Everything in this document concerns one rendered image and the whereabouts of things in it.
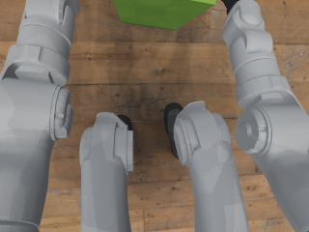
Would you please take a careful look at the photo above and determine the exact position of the robot right forearm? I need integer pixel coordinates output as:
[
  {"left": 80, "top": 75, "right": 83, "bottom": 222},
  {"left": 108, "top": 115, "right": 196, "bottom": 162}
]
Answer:
[{"left": 222, "top": 0, "right": 306, "bottom": 112}]

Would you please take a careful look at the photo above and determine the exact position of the robot left upper arm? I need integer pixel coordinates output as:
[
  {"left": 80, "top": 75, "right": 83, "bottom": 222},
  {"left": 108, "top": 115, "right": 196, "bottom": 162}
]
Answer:
[{"left": 0, "top": 77, "right": 73, "bottom": 232}]

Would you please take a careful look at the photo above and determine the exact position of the robot right upper arm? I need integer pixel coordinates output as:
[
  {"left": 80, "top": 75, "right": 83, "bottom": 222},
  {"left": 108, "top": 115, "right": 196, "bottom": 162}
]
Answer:
[{"left": 234, "top": 105, "right": 309, "bottom": 232}]

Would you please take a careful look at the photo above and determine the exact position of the right robot hand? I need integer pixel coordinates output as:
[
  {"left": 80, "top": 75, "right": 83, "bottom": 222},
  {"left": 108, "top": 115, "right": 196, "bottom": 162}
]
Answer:
[{"left": 221, "top": 0, "right": 239, "bottom": 14}]

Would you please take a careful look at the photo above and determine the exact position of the right robot thigh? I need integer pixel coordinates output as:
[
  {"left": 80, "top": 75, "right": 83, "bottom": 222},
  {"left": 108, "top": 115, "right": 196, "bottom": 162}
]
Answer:
[{"left": 174, "top": 109, "right": 250, "bottom": 232}]

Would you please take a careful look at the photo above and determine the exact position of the robot left shin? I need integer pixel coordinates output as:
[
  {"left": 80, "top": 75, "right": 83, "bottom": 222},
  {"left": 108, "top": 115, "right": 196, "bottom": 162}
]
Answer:
[{"left": 79, "top": 112, "right": 125, "bottom": 167}]

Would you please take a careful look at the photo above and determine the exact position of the robot left forearm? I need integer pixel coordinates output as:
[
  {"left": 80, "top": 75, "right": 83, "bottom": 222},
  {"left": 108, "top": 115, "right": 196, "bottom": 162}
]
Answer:
[{"left": 0, "top": 0, "right": 80, "bottom": 86}]

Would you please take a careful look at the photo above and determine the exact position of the carton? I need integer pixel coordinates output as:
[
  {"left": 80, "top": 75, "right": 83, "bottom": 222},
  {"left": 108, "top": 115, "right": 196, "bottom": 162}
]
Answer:
[{"left": 113, "top": 0, "right": 216, "bottom": 31}]

